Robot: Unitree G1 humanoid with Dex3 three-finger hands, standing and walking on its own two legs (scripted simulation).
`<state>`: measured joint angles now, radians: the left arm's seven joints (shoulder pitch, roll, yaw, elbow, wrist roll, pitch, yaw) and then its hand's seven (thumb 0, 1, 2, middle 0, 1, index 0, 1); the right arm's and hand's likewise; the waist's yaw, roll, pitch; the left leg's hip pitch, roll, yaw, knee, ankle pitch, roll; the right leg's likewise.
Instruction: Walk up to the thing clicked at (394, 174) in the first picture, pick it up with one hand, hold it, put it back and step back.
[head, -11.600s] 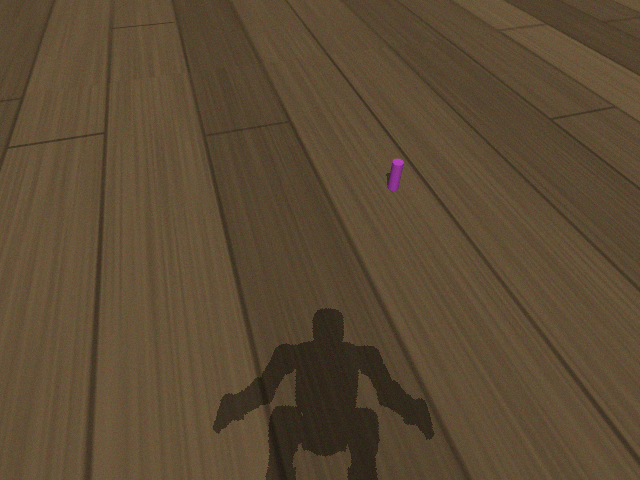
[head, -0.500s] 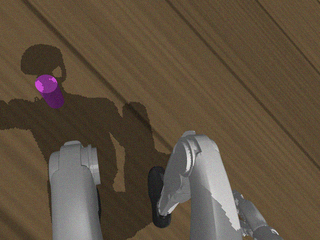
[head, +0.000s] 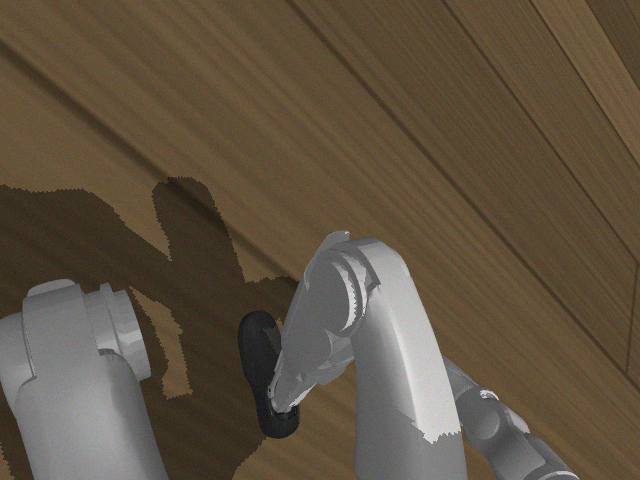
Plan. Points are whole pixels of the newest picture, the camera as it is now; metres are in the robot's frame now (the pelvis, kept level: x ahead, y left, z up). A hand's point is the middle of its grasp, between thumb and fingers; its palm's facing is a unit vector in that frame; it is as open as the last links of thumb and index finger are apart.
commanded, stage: close in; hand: left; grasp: from the side
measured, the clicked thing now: out of the picture +0.48 +0.28 -0.22
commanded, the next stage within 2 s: rest palm in 0.44 s
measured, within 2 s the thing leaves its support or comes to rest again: leaves its support in 1.78 s
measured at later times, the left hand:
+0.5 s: hand out of the picture +0.44 +0.28 -0.18, palm faces +0.26 -0.97 +0.00, open 17.5 cm
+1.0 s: hand out of the picture +0.46 +0.28 -0.19, palm faces +0.31 -0.95 -0.01, open 13.6 cm
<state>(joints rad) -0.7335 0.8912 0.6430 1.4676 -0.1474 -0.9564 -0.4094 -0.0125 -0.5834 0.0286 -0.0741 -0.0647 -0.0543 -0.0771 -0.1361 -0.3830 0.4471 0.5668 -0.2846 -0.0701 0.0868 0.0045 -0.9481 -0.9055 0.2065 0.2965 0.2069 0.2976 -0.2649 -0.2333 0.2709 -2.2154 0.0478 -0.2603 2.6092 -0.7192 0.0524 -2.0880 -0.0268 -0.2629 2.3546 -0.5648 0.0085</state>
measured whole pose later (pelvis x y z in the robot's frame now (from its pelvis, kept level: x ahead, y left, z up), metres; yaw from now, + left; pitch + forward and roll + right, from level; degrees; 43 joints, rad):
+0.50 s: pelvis -0.01 +0.00 -0.01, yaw -2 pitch +12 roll -18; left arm -0.73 0.92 0.51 1.56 -0.11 -1.11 -0.16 -0.01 -0.55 0.05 -0.06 -0.06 -0.05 -0.06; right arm -0.12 -0.40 0.54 0.56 -0.36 -0.01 0.11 0.00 -0.93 -0.90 0.21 0.30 0.21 0.30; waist -0.29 -0.28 0.32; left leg -2.21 0.04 -0.33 2.65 -0.71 0.04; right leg -2.06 -0.01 -0.31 2.35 -0.53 0.02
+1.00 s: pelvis -0.01 +0.01 +0.00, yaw -3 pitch +13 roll -20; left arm -0.79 0.95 0.46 1.58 -0.05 -1.13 -0.02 -0.01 -0.11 0.35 -0.33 -0.29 -0.31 -0.30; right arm -0.19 -0.37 0.57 0.55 -0.39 0.02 0.13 0.00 -0.90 -0.89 0.21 0.30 0.21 0.30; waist -0.29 -0.29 0.34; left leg -2.20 0.04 -0.35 2.64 -0.73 0.05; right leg -2.04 0.00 -0.33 2.32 -0.54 0.03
